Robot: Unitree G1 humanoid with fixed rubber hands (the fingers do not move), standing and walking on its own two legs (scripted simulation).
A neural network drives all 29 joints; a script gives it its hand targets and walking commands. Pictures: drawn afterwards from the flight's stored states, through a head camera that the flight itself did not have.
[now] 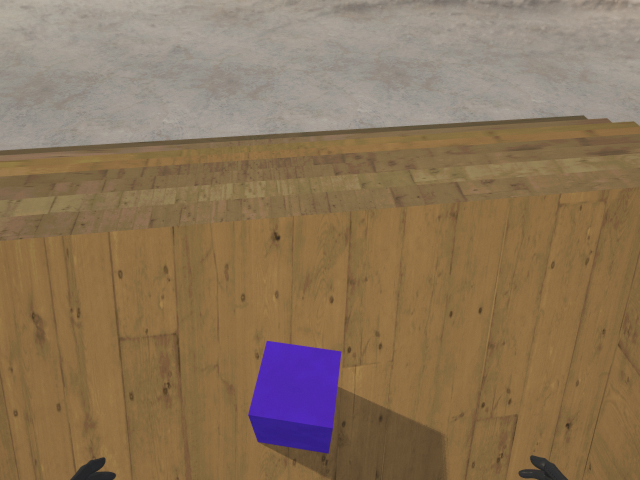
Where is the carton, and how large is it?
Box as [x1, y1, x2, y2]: [248, 341, 340, 453]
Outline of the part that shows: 267,341 248,414 257,440 261,442 328,453 333,422 340,351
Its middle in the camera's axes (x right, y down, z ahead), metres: -0.06 +0.45 +1.11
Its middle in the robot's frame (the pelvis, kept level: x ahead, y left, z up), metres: +0.44 +0.05 -0.66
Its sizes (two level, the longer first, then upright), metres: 0.210 0.200 0.250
